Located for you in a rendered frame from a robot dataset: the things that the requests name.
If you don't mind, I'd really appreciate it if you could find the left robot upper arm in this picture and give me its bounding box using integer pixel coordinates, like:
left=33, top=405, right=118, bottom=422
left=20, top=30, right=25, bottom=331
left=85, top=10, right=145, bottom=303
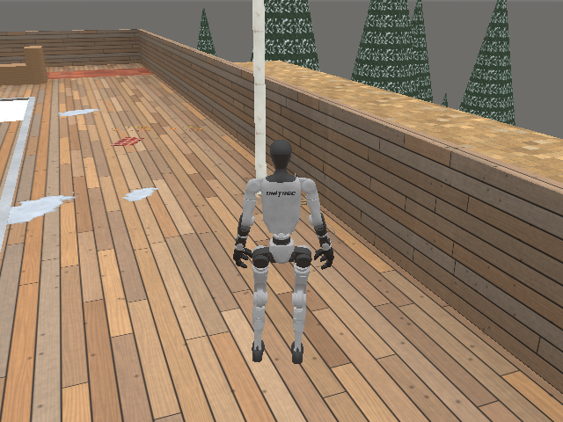
left=241, top=178, right=263, bottom=227

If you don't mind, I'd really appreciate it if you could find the right robot shin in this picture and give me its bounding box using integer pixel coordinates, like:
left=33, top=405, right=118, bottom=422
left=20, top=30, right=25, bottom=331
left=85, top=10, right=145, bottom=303
left=293, top=294, right=306, bottom=352

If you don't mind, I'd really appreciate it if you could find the right robot upper arm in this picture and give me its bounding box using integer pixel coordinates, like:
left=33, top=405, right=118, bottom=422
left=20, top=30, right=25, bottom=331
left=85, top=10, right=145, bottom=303
left=299, top=178, right=323, bottom=226

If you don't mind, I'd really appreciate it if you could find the robot left forearm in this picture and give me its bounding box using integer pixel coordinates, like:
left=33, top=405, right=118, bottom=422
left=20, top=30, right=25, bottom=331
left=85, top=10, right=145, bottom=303
left=235, top=213, right=251, bottom=251

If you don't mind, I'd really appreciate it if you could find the left robot hand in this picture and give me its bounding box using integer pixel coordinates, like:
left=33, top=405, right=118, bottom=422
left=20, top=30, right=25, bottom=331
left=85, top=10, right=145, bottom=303
left=233, top=248, right=252, bottom=268

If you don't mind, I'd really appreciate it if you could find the robot right forearm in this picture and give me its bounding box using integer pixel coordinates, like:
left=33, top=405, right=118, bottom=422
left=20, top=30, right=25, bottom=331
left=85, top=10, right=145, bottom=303
left=314, top=213, right=332, bottom=251

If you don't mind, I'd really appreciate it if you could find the right robot thigh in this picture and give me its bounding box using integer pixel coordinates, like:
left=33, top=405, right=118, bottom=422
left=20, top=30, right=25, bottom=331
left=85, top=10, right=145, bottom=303
left=292, top=245, right=312, bottom=309

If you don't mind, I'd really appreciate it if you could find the right robot hand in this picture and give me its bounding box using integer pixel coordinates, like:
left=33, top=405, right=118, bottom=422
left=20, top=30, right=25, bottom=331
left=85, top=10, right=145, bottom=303
left=314, top=247, right=334, bottom=270

